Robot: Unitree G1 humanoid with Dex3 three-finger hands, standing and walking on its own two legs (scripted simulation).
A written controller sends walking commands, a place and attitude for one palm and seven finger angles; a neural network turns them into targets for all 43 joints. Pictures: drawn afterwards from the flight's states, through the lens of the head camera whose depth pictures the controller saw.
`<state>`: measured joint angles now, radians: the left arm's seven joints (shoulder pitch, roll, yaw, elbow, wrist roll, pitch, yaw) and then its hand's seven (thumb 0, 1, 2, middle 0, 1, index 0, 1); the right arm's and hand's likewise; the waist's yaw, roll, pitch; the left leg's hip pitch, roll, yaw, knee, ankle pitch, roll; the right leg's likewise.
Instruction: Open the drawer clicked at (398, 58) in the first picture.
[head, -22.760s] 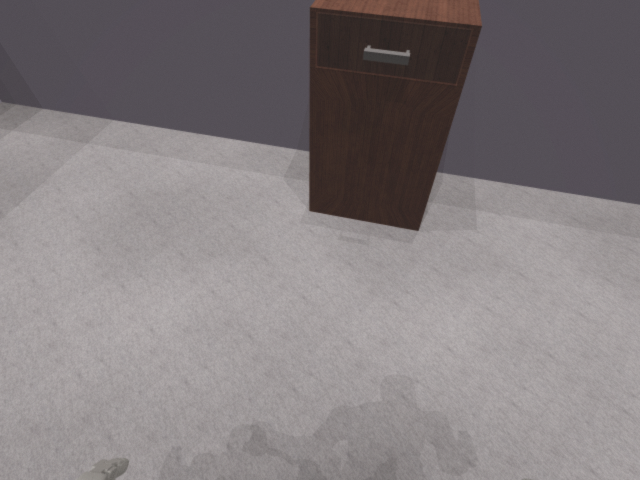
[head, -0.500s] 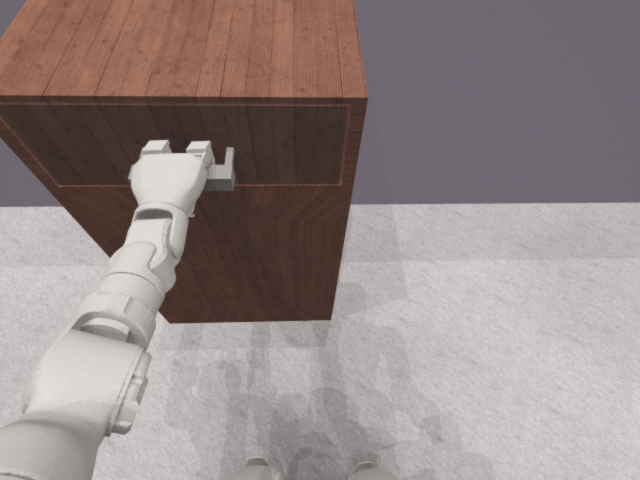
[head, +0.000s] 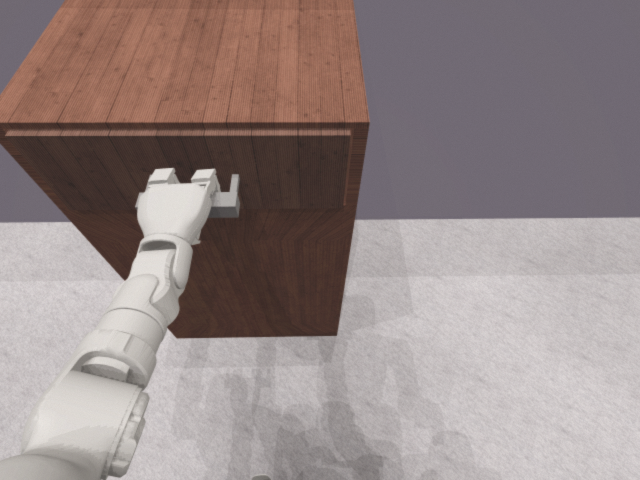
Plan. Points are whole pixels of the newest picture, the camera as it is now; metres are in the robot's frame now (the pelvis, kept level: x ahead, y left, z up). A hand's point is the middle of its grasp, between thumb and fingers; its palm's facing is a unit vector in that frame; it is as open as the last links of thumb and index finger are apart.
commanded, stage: pull the drawer open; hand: left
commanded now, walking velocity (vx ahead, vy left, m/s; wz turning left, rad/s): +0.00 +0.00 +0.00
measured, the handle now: (191, 193) +0.51 +0.17 +0.02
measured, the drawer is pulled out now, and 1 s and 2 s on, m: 0.01 0.12 0.30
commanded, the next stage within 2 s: open the thumb to release the handle in 1.98 s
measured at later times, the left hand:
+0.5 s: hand (188, 238) +0.44 +0.17 +0.00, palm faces -0.06 -0.04 -1.00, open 5.9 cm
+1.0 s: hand (178, 302) +0.34 +0.17 +0.00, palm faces +0.00 -0.11 -0.99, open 5.9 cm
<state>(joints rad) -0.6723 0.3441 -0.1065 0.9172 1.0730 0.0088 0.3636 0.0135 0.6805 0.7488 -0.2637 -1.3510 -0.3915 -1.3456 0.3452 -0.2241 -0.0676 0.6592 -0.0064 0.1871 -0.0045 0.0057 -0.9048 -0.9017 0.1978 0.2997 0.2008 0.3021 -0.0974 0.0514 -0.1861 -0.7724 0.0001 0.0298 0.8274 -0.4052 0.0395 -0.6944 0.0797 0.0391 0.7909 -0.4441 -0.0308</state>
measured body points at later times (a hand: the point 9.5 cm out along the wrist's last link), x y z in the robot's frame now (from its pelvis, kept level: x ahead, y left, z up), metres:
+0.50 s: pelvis -0.02 -0.01 +0.00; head +0.07 -0.01 +0.44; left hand +0.44 +0.17 +0.06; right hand +0.04 -0.27 -0.14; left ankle -0.02 +0.09 -0.70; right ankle -0.05 -0.11 -0.70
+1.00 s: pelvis +0.00 +0.00 +0.01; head +0.04 -0.01 +0.46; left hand +0.34 +0.18 +0.06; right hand +0.13 -0.26 -0.11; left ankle -0.02 +0.09 -0.70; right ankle -0.05 -0.11 -0.70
